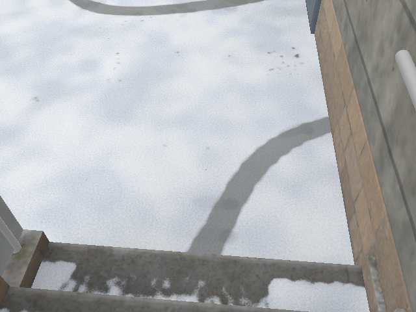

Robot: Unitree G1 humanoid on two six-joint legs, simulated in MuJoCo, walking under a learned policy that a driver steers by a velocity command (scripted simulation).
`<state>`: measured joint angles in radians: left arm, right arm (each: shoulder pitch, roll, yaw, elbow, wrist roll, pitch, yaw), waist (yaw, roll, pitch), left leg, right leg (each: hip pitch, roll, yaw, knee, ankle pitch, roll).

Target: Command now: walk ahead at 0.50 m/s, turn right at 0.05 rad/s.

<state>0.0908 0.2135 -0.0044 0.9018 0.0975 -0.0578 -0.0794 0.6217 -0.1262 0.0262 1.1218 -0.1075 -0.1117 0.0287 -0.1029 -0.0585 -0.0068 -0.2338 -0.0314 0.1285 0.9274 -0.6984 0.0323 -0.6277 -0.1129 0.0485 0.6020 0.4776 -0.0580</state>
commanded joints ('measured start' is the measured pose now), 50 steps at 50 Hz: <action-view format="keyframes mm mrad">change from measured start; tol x64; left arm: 1 -179 73 16 -76 -131 6 19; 9 672 289 119 187 -12 -16 -3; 50 295 79 35 -81 -73 -11 6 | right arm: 1 -103 -254 -72 -94 130 20 -39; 50 -229 -135 -18 -223 130 -3 49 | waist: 1 -11 121 151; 50 106 25 -90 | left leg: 1 -179 230 -249 -229 416 166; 10 -1046 42 -111 1234 -64 -27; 18 -132 106 -75 297 816 -10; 21 -846 153 -226 -22 917 -100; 29 303 124 -57 -791 1184 86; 31 1000 606 -380 -195 2126 567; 37 -379 331 -158 -635 889 234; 50 -269 249 -271 -544 -21 67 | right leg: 1 156 64 -66 -48 -90 27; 8 1432 -177 165 93 441 -366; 15 12 -51 172 -291 -712 -270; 27 -176 153 353 393 -951 -123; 32 -646 237 46 1790 -1401 117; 50 427 31 -99 -17 -670 42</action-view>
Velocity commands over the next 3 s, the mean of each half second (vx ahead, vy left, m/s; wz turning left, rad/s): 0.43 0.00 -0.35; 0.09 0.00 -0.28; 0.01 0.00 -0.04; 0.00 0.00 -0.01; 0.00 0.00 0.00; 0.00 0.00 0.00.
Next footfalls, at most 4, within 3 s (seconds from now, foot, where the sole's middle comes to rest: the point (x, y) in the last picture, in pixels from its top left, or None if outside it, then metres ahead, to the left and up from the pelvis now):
0.12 right None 0.22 -0.15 -0.88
0.58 left None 0.50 0.01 -1.05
0.98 right None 0.46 -0.21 -1.05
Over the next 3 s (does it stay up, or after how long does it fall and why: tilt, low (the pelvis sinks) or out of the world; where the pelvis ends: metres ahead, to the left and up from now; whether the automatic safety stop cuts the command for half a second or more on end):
stays up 0.47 -0.09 -0.29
